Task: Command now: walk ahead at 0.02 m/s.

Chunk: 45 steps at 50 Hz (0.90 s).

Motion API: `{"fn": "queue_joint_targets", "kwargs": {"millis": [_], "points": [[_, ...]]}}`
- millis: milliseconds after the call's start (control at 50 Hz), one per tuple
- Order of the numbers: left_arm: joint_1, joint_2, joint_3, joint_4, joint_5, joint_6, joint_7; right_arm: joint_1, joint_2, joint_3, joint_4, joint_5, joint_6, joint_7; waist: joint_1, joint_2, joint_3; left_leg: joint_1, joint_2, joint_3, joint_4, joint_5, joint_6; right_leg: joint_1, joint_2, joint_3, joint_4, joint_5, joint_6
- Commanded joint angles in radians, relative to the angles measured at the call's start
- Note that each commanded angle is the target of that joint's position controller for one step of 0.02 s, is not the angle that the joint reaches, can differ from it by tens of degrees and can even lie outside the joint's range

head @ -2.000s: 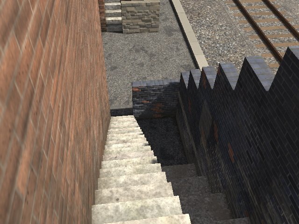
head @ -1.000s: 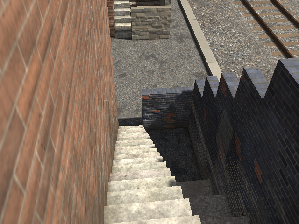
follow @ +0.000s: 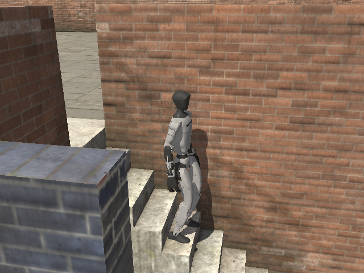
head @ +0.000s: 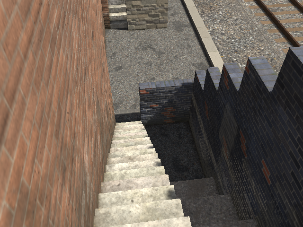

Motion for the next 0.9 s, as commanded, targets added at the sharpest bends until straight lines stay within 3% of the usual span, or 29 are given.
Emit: {"fn": "queue_joint_targets", "kwargs": {"millis": [20, 40, 60, 100, 240, 260, 340, 400, 420, 440, 460, 480, 500, 600, 620, 640, 720, 740, 800, 820, 900], "points": [[0.019, 0.046, -0.008, -0.039, 0.004, -0.001, 0.0, 0.057, -0.075, 0.001, 0.02, 0.003, 0.021, -0.02, -0.007, 0.017, -0.018, 0.095, 0.156, -0.111, -0.09, 0.401, -0.013, 0.011, -0.109, 0.096, -0.103, 0.323, -0.02], [0.019, 0.05, -0.01, -0.039, 0.006, -0.002, -0.001, 0.05, -0.077, 0.003, 0.03, 0.002, 0.023, -0.017, -0.006, 0.019, -0.006, 0.095, 0.157, -0.111, -0.104, 0.368, -0.014, 0.006, -0.109, 0.098, -0.118, 0.304, -0.021], [0.031, 0.053, -0.016, -0.037, 0.008, -0.005, 0.01, 0.049, -0.105, -0.005, 0.027, 0.0, 0.015, -0.003, 0.001, 0.017, 0.021, 0.077, 0.159, -0.109, -0.136, 0.331, -0.026, 0.011, -0.108, 0.097, -0.127, 0.282, -0.027], [0.034, 0.037, -0.019, -0.031, 0.008, -0.006, 0.011, 0.032, -0.106, -0.007, 0.038, 0.0, 0.01, 0.006, 0.008, 0.031, 0.035, 0.081, 0.157, -0.105, -0.159, 0.304, -0.033, 0.011, -0.112, 0.103, -0.146, 0.274, -0.037], [0.015, 0.049, -0.023, -0.039, 0.008, -0.018, 0.0, -0.004, -0.105, -0.008, 0.053, -0.009, 0.019, 0.012, 0.011, -0.007, 0.047, 0.102, 0.16, -0.096, -0.202, 0.228, -0.038, 0.007, -0.109, 0.107, -0.196, 0.26, -0.042], [0.034, 0.047, -0.024, -0.035, 0.02, -0.018, 0.001, -0.01, -0.092, -0.001, 0.061, -0.01, 0.02, 0.011, 0.015, -0.037, 0.044, 0.11, 0.168, -0.093, -0.231, 0.231, -0.038, 0.011, -0.1, 0.106, -0.201, 0.23, -0.042], [0.046, 0.056, -0.019, -0.042, 0.021, -0.012, -0.003, -0.026, -0.1, 0.005, 0.077, -0.021, 0.021, 0.015, 0.023, -0.015, 0.068, 0.088, 0.167, -0.081, -0.252, 0.162, -0.046, 0.014, -0.097, 0.122, -0.234, 0.17, -0.051], [0.041, 0.059, -0.017, -0.052, 0.022, -0.016, -0.006, -0.027, -0.101, 0.007, 0.089, -0.02, 0.017, 0.016, 0.021, -0.005, 0.071, 0.087, 0.17, -0.072, -0.259, 0.149, -0.049, 0.012, -0.096, 0.13, -0.247, 0.169, -0.057], [0.027, 0.063, -0.014, -0.06, 0.01, -0.018, -0.014, -0.038, -0.1, 0.005, 0.089, -0.033, 0.016, 0.022, 0.02, 0.011, 0.074, 0.104, 0.169, -0.065, -0.261, 0.163, -0.051, -0.002, -0.097, 0.133, -0.256, 0.187, -0.061], [0.022, 0.077, -0.009, -0.06, 0.011, -0.022, -0.006, -0.034, -0.107, -0.001, 0.092, -0.021, 0.014, 0.029, 0.018, -0.008, 0.075, 0.101, 0.178, -0.068, -0.263, 0.125, -0.042, 0.015, -0.101, 0.138, -0.277, 0.19, -0.065], [0.021, 0.079, -0.008, -0.062, 0.012, -0.022, -0.004, -0.032, -0.108, -0.002, 0.094, -0.02, 0.014, 0.031, 0.018, -0.011, 0.073, 0.104, 0.178, -0.066, -0.267, 0.12, -0.041, 0.02, -0.099, 0.14, -0.28, 0.192, -0.067], [0.007, 0.07, -0.006, -0.062, 0.023, -0.019, 0.001, -0.034, -0.109, -0.007, 0.085, -0.022, 0.022, 0.028, 0.021, -0.042, 0.081, 0.09, 0.184, -0.066, -0.253, 0.109, -0.04, 0.023, -0.09, 0.132, -0.29, 0.198, -0.066], [0.016, 0.067, -0.007, -0.065, 0.027, -0.024, 0.0, -0.023, -0.111, -0.01, 0.084, -0.028, 0.023, 0.029, 0.024, -0.027, 0.067, 0.099, 0.176, -0.064, -0.242, 0.1, -0.035, 0.035, -0.089, 0.14, -0.29, 0.197, -0.074], [0.016, 0.051, -0.004, -0.072, 0.027, -0.016, 0.009, 0.005, -0.093, -0.016, 0.088, -0.026, 0.015, 0.02, 0.024, -0.003, 0.073, 0.098, 0.179, -0.053, -0.239, 0.096, -0.036, 0.05, -0.087, 0.141, -0.297, 0.233, -0.093], [0.016, 0.047, -0.004, -0.073, 0.027, -0.016, 0.009, 0.006, -0.093, -0.018, 0.086, -0.024, 0.016, 0.019, 0.026, 0.0, 0.074, 0.097, 0.179, -0.055, -0.239, 0.104, -0.036, 0.055, -0.088, 0.142, -0.295, 0.254, -0.093], [-0.006, 0.067, 0.008, -0.089, 0.03, -0.018, 0.014, 0.038, -0.115, -0.031, 0.092, -0.016, 0.0, 0.014, 0.022, 0.019, 0.057, 0.1, 0.177, -0.058, -0.241, 0.122, -0.046, 0.065, -0.09, 0.143, -0.273, 0.278, -0.093], [-0.005, 0.058, 0.009, -0.093, 0.024, -0.017, 0.016, 0.042, -0.101, -0.036, 0.076, -0.014, -0.01, 0.008, 0.031, -0.004, 0.053, 0.098, 0.179, -0.054, -0.238, 0.136, -0.053, 0.079, -0.085, 0.14, -0.261, 0.352, -0.096], [0.017, 0.068, 0.014, -0.091, 0.038, -0.015, 0.015, 0.057, -0.126, -0.048, 0.085, -0.011, -0.006, 0.011, 0.034, 0.009, 0.043, 0.102, 0.185, -0.053, -0.236, 0.133, -0.051, 0.09, -0.087, 0.137, -0.242, 0.343, -0.099], [0.005, 0.067, 0.021, -0.102, 0.019, -0.021, 0.016, 0.055, -0.119, -0.057, 0.072, -0.031, 0.008, 0.017, 0.022, -0.028, 0.07, 0.09, 0.181, -0.048, -0.231, 0.134, -0.067, 0.06, -0.076, 0.132, -0.232, 0.349, -0.102], [-0.01, 0.063, 0.021, -0.108, 0.013, -0.015, 0.019, 0.046, -0.119, -0.059, 0.067, -0.024, 0.015, 0.014, 0.02, -0.026, 0.081, 0.076, 0.185, -0.044, -0.238, 0.135, -0.074, 0.051, -0.076, 0.13, -0.233, 0.377, -0.096], [0.0, 0.058, 0.02, -0.127, 0.019, -0.021, 0.023, 0.094, -0.109, -0.06, 0.085, -0.019, 0.018, 0.01, 0.017, -0.006, 0.062, 0.088, 0.167, -0.032, -0.217, 0.116, -0.071, 0.071, -0.079, 0.143, -0.23, 0.369, -0.101]]}}
Keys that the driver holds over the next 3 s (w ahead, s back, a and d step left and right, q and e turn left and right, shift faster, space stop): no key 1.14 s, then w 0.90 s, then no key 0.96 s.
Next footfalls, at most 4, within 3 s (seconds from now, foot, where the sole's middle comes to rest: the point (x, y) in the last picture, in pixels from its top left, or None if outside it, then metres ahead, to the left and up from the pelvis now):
1.50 left None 0.05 0.07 -0.77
1.88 right None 0.12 -0.15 -0.77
2.24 left None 0.39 0.17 -1.04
2.40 left None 0.53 0.22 -1.18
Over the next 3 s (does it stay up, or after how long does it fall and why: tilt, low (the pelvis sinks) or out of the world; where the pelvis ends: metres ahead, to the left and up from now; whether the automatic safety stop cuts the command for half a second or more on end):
stays up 0.59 0.08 -0.49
